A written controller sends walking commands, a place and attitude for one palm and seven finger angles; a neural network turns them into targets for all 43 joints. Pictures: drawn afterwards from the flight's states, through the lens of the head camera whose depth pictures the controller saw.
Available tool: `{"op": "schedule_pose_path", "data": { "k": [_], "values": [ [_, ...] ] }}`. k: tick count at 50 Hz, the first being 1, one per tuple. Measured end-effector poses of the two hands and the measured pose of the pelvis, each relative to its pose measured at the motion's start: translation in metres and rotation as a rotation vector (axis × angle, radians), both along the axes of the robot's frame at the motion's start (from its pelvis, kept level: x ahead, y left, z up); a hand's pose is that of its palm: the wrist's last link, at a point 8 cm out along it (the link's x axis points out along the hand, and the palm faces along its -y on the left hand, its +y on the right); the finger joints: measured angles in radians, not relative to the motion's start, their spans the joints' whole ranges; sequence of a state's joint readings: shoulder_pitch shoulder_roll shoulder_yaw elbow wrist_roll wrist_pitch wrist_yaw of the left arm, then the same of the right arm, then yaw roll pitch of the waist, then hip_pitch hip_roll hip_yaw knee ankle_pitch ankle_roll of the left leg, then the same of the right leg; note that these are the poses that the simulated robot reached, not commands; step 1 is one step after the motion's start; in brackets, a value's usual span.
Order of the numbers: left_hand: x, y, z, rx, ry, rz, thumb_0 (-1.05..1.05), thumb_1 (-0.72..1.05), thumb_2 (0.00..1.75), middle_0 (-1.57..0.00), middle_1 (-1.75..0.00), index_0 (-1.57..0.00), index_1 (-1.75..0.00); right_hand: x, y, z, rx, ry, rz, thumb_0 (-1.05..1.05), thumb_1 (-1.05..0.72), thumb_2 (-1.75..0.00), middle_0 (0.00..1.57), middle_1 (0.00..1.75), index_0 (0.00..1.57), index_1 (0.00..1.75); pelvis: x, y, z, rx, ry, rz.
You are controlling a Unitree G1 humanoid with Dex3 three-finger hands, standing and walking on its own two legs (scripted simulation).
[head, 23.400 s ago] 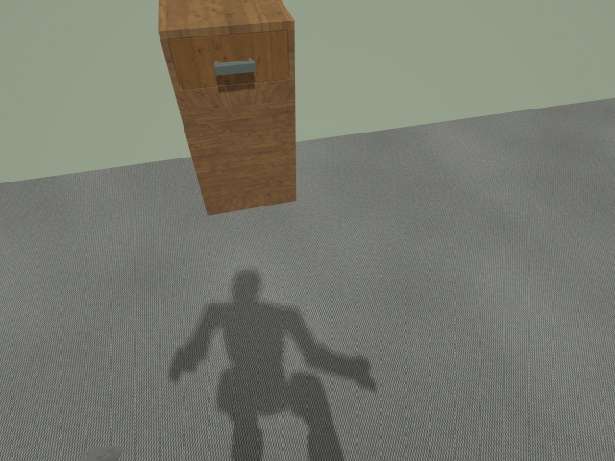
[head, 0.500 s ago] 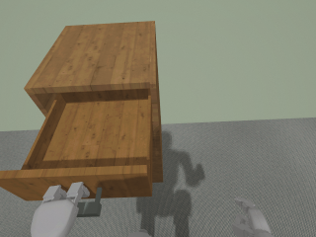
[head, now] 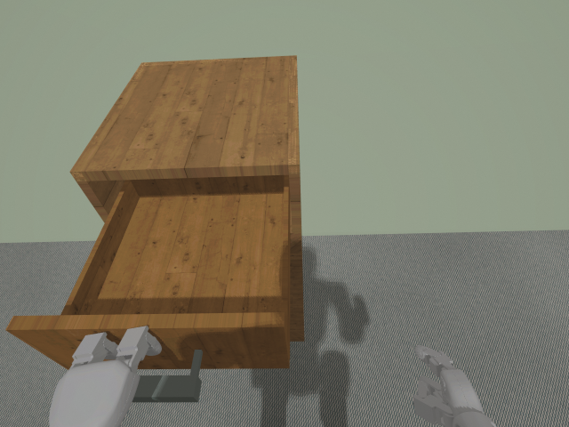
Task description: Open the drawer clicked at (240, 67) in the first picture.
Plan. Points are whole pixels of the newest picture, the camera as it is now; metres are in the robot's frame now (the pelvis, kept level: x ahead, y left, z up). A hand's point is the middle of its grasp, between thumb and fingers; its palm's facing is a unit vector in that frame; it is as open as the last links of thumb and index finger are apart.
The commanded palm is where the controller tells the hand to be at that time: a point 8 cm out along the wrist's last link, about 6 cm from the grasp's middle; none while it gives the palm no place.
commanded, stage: lift the hand off the handle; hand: left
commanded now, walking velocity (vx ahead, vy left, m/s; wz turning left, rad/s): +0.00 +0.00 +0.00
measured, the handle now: (156, 372) +0.20 +0.22 -0.03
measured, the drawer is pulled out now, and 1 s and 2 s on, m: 0.29 0.29 0.29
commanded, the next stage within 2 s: draw the hand back to the body in 1.48 s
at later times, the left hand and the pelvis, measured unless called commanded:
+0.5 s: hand (116, 393) +0.15 +0.23 +0.04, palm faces +0.02 -0.16 -0.99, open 13.5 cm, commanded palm +0.13 +0.22 +0.11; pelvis +0.00 +0.01 +0.01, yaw -1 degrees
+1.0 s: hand (113, 370) +0.17 +0.22 +0.08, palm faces +0.05 -0.17 -0.98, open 13.8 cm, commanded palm +0.13 +0.21 +0.15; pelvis +0.00 +0.01 +0.02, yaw -1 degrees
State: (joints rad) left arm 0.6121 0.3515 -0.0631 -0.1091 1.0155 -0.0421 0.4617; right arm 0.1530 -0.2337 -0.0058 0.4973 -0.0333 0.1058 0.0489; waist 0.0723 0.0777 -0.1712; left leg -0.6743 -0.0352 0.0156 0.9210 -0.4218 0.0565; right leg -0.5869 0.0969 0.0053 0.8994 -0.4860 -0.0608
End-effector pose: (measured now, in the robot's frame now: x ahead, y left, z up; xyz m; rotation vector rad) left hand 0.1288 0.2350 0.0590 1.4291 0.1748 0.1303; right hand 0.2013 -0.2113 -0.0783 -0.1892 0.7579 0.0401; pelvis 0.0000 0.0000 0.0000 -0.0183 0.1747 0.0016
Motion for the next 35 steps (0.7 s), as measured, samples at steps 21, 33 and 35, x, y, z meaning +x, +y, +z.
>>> {"op": "schedule_pose_path", "data": {
  "k": [21, 33, 35],
  "values": [
    [0.001, -0.004, 0.025, -0.018, -0.033, -0.049, 0.0, -0.49, 0.3, -0.33, -1.21, -0.37, -1.22, -0.002, 0.016, 0.007, 0.025, -0.01, 0.014, 0.01, -0.91, -0.9, 0.2, 0.3, 0.2, 0.3, 0.001, 0.013, 0.005, -0.005, -0.029, -0.009],
    [0.001, -0.003, 0.046, -0.032, -0.063, -0.037, 0.0, -0.49, 0.3, -0.34, -1.21, -0.35, -1.22, -0.001, 0.021, 0.015, 0.046, -0.034, 0.017, 0.01, -0.91, -0.9, 0.2, 0.3, 0.2, 0.3, -0.002, 0.014, 0.011, -0.007, -0.059, -0.009],
    [0.003, -0.004, 0.05, -0.03, -0.071, -0.04, 0.0, -0.49, 0.3, -0.34, -1.21, -0.34, -1.22, 0.0, 0.021, 0.017, 0.046, -0.036, 0.019, 0.01, -0.91, -0.9, 0.2, 0.3, 0.2, 0.3, -0.002, 0.013, 0.012, -0.006, -0.063, -0.008]
  ]
}}
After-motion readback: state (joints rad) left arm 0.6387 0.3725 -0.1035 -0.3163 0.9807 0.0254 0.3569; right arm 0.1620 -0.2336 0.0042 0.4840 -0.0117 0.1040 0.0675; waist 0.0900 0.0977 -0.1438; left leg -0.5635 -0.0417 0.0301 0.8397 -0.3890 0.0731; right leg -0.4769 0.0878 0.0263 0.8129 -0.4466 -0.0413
